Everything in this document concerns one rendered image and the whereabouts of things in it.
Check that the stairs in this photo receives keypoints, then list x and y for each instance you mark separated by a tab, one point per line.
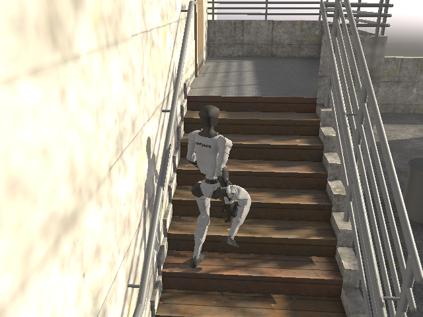
285	264

